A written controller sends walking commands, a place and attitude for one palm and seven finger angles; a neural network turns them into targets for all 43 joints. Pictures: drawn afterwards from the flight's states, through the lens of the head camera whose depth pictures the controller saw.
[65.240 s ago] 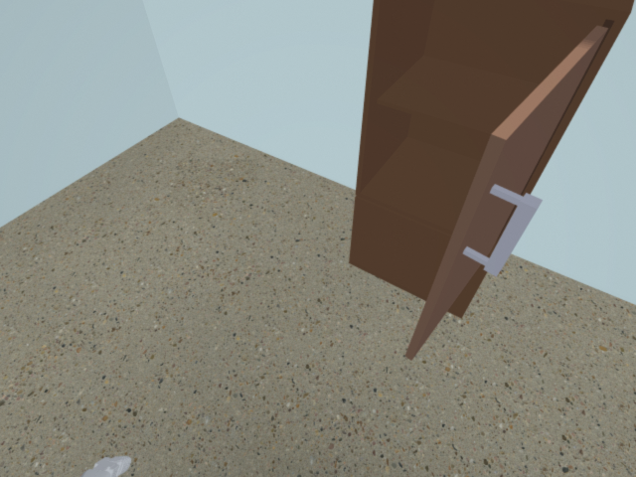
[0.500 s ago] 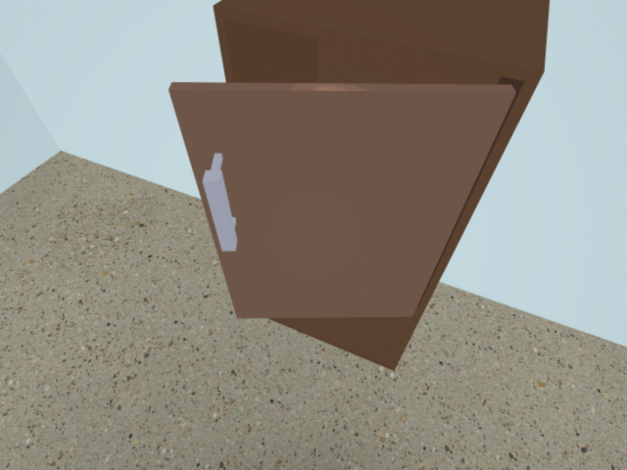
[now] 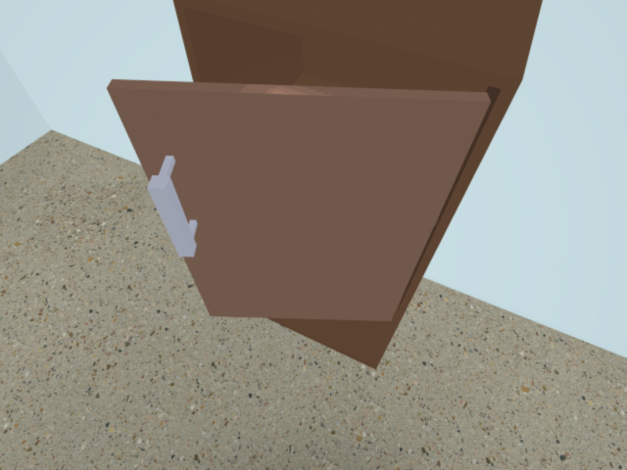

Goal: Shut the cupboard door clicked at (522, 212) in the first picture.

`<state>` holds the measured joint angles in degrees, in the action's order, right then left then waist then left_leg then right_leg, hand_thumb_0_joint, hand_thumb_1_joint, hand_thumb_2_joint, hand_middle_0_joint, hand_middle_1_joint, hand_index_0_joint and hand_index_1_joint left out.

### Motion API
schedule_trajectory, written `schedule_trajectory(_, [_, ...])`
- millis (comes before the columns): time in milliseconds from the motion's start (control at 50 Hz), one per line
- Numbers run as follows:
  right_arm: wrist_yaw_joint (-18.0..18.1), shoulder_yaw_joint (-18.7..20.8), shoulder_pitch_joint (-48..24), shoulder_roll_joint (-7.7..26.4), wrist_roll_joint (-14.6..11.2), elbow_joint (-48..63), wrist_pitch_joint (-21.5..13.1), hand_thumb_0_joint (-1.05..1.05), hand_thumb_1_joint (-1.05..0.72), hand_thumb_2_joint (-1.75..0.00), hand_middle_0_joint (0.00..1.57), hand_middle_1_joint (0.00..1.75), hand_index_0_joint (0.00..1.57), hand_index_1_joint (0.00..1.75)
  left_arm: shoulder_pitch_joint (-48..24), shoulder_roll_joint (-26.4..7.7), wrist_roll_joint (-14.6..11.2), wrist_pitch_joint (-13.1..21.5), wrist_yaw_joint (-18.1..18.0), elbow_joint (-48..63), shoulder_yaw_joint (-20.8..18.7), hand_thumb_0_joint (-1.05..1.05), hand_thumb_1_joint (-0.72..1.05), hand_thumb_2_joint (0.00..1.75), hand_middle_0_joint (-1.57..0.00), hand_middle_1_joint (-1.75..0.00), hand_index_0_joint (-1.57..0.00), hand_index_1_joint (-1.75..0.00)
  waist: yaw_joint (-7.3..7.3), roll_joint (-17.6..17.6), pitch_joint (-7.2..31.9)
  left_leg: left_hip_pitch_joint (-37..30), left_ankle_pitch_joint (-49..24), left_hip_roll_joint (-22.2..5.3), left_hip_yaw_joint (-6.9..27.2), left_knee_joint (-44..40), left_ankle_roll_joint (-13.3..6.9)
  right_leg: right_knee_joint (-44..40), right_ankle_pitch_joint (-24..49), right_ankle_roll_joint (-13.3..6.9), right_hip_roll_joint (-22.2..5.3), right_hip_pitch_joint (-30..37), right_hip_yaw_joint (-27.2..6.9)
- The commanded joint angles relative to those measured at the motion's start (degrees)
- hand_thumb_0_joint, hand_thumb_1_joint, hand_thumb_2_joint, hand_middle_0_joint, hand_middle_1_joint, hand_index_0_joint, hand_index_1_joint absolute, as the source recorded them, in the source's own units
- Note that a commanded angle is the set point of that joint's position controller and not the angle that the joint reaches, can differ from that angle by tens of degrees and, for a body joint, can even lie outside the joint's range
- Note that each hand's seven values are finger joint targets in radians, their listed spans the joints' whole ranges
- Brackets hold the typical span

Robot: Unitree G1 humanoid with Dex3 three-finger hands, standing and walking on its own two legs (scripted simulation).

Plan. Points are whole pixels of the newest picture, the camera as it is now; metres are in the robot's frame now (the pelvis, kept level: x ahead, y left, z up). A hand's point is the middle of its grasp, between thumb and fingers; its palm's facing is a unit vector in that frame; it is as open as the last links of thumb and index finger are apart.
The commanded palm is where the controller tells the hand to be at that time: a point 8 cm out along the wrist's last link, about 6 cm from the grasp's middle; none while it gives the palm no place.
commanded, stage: come to a stop and stand still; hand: left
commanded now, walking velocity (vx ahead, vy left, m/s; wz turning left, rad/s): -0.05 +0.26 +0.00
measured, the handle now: (178, 208) +0.43 +0.22 +0.06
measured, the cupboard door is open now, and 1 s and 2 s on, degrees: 24 24 24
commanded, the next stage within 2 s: look again from close up in 1.78 s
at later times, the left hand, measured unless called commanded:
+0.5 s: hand out of the picture +0.01 +0.21 -0.19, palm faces +0.09 -0.98 -0.18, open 7.4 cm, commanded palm none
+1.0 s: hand out of the picture -0.06 +0.19 -0.17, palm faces +0.04 -0.99 -0.17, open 7.4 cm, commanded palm none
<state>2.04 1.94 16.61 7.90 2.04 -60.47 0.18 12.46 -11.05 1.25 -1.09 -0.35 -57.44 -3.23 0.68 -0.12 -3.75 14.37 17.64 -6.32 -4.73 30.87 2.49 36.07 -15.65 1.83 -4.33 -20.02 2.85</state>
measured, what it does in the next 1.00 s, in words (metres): steps on the spot: right foot, then left foot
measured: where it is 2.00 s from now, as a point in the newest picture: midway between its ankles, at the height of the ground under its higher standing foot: outside the picture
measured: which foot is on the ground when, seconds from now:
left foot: down 0.00-0.02, up 0.04-0.34, down 0.36-1.00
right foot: up 0.00-0.00, down 0.02-0.36, up 0.38-0.76, down 0.78-1.00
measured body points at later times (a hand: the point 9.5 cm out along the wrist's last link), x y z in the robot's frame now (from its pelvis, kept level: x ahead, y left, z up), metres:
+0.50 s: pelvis -0.02 +0.02 +0.00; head +0.00 +0.06 +0.45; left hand +0.00 +0.26 -0.17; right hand +0.07 -0.21 -0.13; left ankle +0.00 +0.07 -0.73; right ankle -0.04 -0.13 -0.68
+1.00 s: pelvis -0.05 +0.03 +0.01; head -0.05 +0.03 +0.46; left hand -0.07 +0.24 -0.16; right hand -0.08 -0.18 -0.15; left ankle +0.00 +0.07 -0.73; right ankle -0.10 -0.10 -0.73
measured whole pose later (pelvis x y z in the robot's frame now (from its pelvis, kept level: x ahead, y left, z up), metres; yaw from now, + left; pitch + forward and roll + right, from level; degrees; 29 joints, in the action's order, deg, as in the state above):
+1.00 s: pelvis -0.05 +0.03 +0.01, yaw +1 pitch -1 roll +0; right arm 1.4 0.1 18.6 6.9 0.7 -65.7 0.8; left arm 17.6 -7.5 0.7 -0.5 -2.4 -63.8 0.1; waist 0.7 0.9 -0.8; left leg 13.3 6.9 4.6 -6.6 20.2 -6.0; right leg 24.4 -17.2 0.6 -1.3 -6.5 1.4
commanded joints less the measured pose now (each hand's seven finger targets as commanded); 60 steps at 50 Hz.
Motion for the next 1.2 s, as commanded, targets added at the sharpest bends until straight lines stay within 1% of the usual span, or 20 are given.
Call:
schedule_trajectory(0, [-0.9, 0.89, 3.3, 2.93, -1.27, 4.2, -0.3, 0.0, -0.9, -0.9, 0.2, 0.3, 0.2, 0.3, 9.38, -9.98, 0.41, 2.66, -1.11, -0.3, -0.78, 0.0, 0.9, 0.9, -0.2, -0.3, -0.2, -0.3, -2.23, 15.08, 7.15, 9.27, 14.88, 4.41, 0.02, 10.3, -1.59, -15.92, 24.74, -6.51, -16.45, 13.81, -15.05])
schedule_trajectory(20, [-0.96, 0.92, 0.39, 2.66, -1.28, 4.89, -0.14, 0.0, -0.9, -0.9, 0.2, 0.3, 0.2, 0.3, 8.75, -9.96, 0.61, 2.48, -0.95, 0.07, -0.41, 0.0, 0.9, 0.9, -0.2, -0.3, -0.2, -0.3, -2.93, 10.37, 5.27, 9.31, 15.94, 4.76, 1.38, 14.68, -2.01, -14.43, 32.19, -8.39, -16.22, 11.46, -14.09])
schedule_trajectory(40, [-0.64, 1.15, -0.02, 2.66, -1.35, 5.16, 0.69, 0.0, -0.9, -0.9, 0.2, 0.3, 0.2, 0.3, 7.89, -10.26, 0.67, 2.79, -1.38, 0.06, -0.9, 0.0, 0.9, 0.9, -0.2, -0.3, -0.2, -0.3, -2.7, 19.58, 5.77, 11.57, 17.6, 4.88, 1.43, 19.14, -1.54, -14.2, 37.69, -9.63, -16.69, 12.04, -17.55])
schedule_trajectory(60, [-0.64, 1.23, -0.16, 4.4, -1.31, 4.66, 0.7, 0.0, -0.9, -0.9, 0.2, 0.3, 0.2, 0.3, 6.77, -9.03, 0.57, 2.85, -1.75, 0.3, -0.56, 0.0, 0.9, 0.9, -0.2, -0.3, -0.2, -0.3, -2.84, 21.56, 5.43, 13.34, 16.08, 4.3, 3.25, 23.07, -1.46, -12.56, 43.85, -10.6, -16.29, 13.68, -16.39])
schedule_trajectory(100, [-1.11, 1.57, -1.14, 5.51, -1.55, 4.33, 0.92, 0.0, -0.9, -0.9, 0.2, 0.3, 0.2, 0.3, 5.77, -8.81, 0.75, 2.27, -2.19, 1.3, -0.76, 0.0, 0.9, 0.9, -0.2, -0.3, -0.2, -0.3, -2.73, 15.14, 6.05, 14.1, 12.48, 5.4, 3.05, 27.08, -0.68, -10.9, 46.36, -10.96, -14.83, 14.78, -12.17])
schedule_trajectory(140, [-1.41, 1.69, -3.09, 5.35, -1.43, 5.21, 1.42, 0.0, -0.9, -0.9, 0.2, 0.3, 0.2, 0.3, 5.26, -9.6, 0.88, 1.63, -2.61, 2.22, -1.6, 0.0, 0.9, 0.9, -0.2, -0.3, -0.2, -0.3, -3.41, 10.64, 5.5, 14.01, 11.32, 5.89, 2.77, 26.89, -0.26, -11.55, 41.45, -12.19, -15.75, 13.45, -11.8])
schedule_trajectory(220, [-2.07, 1.56, -4.42, 4.94, -1.38, 7.5, 1.8, 0.0, -0.9, -0.9, 0.2, 0.3, 0.2, 0.3, 3.24, -10.8, 1.21, 0.9, -2.65, 3.96, -1.99, 0.0, 0.9, 0.9, -0.2, -0.3, -0.2, -0.3, -2.93, 12.24, 3.93, 9.28, 8.9, 5.81, 2.84, 18.72, -0.62, -14.01, 25.27, -12.06, -15.46, 6.41, -12.02])
schedule_trajectory(300, [-1.87, 1.39, 2.9, 5.15, -1.49, 5.68, 0.58, 0.0, -0.9, -0.9, 0.2, 0.3, 0.2, 0.3, 0.33, -9.91, 0.34, -0.08, -2.21, 5.29, -1.98, 0.0, 0.9, 0.9, -0.2, -0.3, -0.2, -0.3, 0.68, 7.4, 5.96, -8.46, -4.91, 6.74, 0.02, -5.48, -1.67, -7.53, 7.52, -6.99, -9.04, -2.11, -8.04])
schedule_trajectory(320, [-1.68, 1.89, 3.24, 8.73, -1.03, 6.05, 0.07, 0.0, -0.9, -0.9, 0.2, 0.3, 0.2, 0.3, 1.43, -6.51, 0.13, -0.66, -1.98, 6.06, -1.4, 0.0, 0.9, 0.9, -0.2, -0.3, -0.2, -0.3, 0.49, -4.07, 6.14, -10.62, -7.24, -1.09, 9.07, -10.77, -4.31, 0.02, -2.8, -4.16, -3.4, -6.22, -4.05])
schedule_trajectory(340, [-1.49, 2.54, 1.94, 12.49, -0.71, 7.96, 0.28, 0.0, -0.9, -0.9, 0.2, 0.3, 0.2, 0.3, 2.55, -2.92, 0.07, -1.15, -1.88, 7.28, -0.64, 0.0, 0.9, 0.9, -0.2, -0.3, -0.2, -0.3, -0.05, -16.62, 3.67, -4.45, -13.01, -11.97, 20.57, -15.58, -9.86, 9.23, -17.72, -0.73, 1.84, -8.08, 1.45])
schedule_trajectory(360, [-1.06, 2.31, 0.08, 11.9, -0.42, 8.19, 0.36, 0.0, -0.9, -0.9, 0.2, 0.3, 0.2, 0.3, -0.16, -4.13, 0.46, -1.64, -2.22, 6.55, -0.46, 0.0, 0.9, 0.9, -0.2, -0.3, -0.2, -0.3, 1.0, -14.46, 2.23, 2.25, -10.09, -12.43, 22.33, -18.17, -12.98, 17.01, -18.09, -1.4, 1.8, -6.15, -2.42])
schedule_trajectory(420, [-0.36, 0.87, -6.28, 8.42, -0.56, 9.37, -0.2, 0.0, -0.9, -0.9, 0.2, 0.3, 0.2, 0.3, 3.16, -3.66, 0.64, -1.63, -1.42, 2.8, -0.81, 0.0, 0.9, 0.9, -0.2, -0.3, -0.2, -0.3, -2.52, -6.38, 0.66, 4.37, -6.95, -6.3, 14.78, -18.51, -12.02, 26.44, -6.98, -1.47, 1.16, -5.64, -4.78])
schedule_trajectory(460, [-0.11, 0.5, -4.89, 7.63, -0.92, 8.67, -1.01, 0.0, -0.9, -0.9, 0.2, 0.3, 0.2, 0.3, 4.96, -3.19, 0.51, -1.29, -1.29, 1.52, -0.41, 0.0, 0.9, 0.9, -0.2, -0.3, -0.2, -0.3, -2.47, -5.19, 3.39, 0.08, -15.8, -5.22, 12.33, -17.39, -12.05, 24.57, -5.8, -0.87, 0.92, -4.66, -4.2])
schedule_trajectory(560, [0.53, 0.89, 0.87, 7.19, -0.96, 5.22, -1.18, 0.0, -0.9, -0.9, 0.2, 0.3, 0.2, 0.3, 3.3, -1.43, 0.48, -0.96, -1.61, 0.7, 0.63, 0.0, 0.9, 0.9, -0.2, -0.3, -0.2, -0.3, -0.18, -2.57, 5.83, -10.8, -25.15, -7.23, 14.43, -16.23, -13.78, 10.91, -10.23, -0.35, 0.65, -2.7, -2.58])
schedule_trajectory(660, [0.5, 0.93, 1.95, 7.66, -0.9, 2.78, -1.03, 0.0, -0.9, -0.9, 0.2, 0.3, 0.2, 0.3, 4.89, -0.76, 0.2, -0.6, -1.85, -1.22, 1.24, 0.0, 0.9, 0.9, -0.2, -0.3, -0.2, -0.3, -0.27, -3.46, 6.4, -11.31, -21.37, -6.73, 15.71, -16.72, -12.58, -1.74, -9.67, -1.28, 1.0, 3.09, -2.47])
schedule_trajectory(740, [0.09, 0.2, 1.55, 5.63, -1.53, 1.12, -1.16, 0.0, -0.9, -0.9, 0.2, 0.3, 0.2, 0.3, 8.3, -1.74, 0.17, 0.31, -2.37, -4.06, 1.6, 0.0, 0.9, 0.9, -0.2, -0.3, -0.2, -0.3, -1.62, 0.12, 4.27, -1.7, -9.08, -2.61, 14.26, -16.16, -7.47, -17.42, 2.55, -2.98, -1.03, 14.24, -4.65])
schedule_trajectory(780, [-0.27, -0.27, 1.58, 5.36, -1.51, 0.29, -1.19, 0.0, -0.9, -0.9, 0.2, 0.3, 0.2, 0.3, 8.74, -2.12, -0.16, 0.95, -2.22, -4.71, 2.08, 0.0, 0.9, 0.9, -0.2, -0.3, -0.2, -0.3, -0.9, 2.14, 2.79, -2.8, -6.65, 0.84, 11.2, -16.08, -4.65, -16.92, 2.85, -4.88, -3.62, 11.3, -6.96])
schedule_trajectory(820, [-0.36, -0.3, 2.84, 5.87, -1.37, -1.22, -0.84, 0.0, -0.9, -0.9, 0.2, 0.3, 0.2, 0.3, 7.43, -1.46, -0.43, 1.39, -2.14, -4.89, 2.44, 0.0, 0.9, 0.9, -0.2, -0.3, -0.2, -0.3, 0.01, 6.57, 1.44, -6.04, -7.66, 0.97, 9.61, -14.5, -5.07, -17.78, 0.91, -4.75, -3.32, 7.4, -7.01])
schedule_trajectory(940, [-0.38, -0.74, 4.16, 4.75, -1.33, -3.59, -0.41, 0.0, -0.9, -0.9, 0.2, 0.3, 0.2, 0.3, 9.4, -0.61, -0.3, 0.89, -2.3, -5.27, 2.62, 0.0, 0.9, 0.9, -0.2, -0.3, -0.2, -0.3, -0.68, 1.15, -3.66, -0.74, 3.01, 0.11, 12.29, -18.56, -5.61, -16.9, -3.36, -4.24, -1.32, 6.22, -5.62])
schedule_trajectory(1180, [0.01, -0.36, 5.5, 3.24, -1.31, -4.06, -0.51, 0.0, -0.9, -0.9, 0.2, 0.3, 0.2, 0.3, 15.07, 2.42, -0.11, 1.27, -2.42, -7.34, 2.63, 0.0, 0.9, 0.9, -0.2, -0.3, -0.2, -0.3, -0.99, -0.06, -1.4, -1.04, 5.65, -0.34, 13.15, -19.97, -5.56, -15.77, -3.23, -4.33, -0.36, 5.68, -4.99])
